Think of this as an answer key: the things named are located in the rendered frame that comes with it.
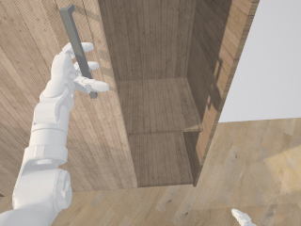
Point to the handle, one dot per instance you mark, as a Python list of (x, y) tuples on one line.
[(68, 21)]

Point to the wardrobe door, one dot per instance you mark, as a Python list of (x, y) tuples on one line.
[(32, 33)]

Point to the robot left upper arm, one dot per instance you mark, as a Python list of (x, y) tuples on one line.
[(39, 196)]

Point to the left robot hand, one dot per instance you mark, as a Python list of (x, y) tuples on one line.
[(62, 67)]

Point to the right robot hand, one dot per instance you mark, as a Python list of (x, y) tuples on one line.
[(243, 218)]

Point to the robot left forearm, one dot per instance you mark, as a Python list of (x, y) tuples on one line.
[(47, 145)]

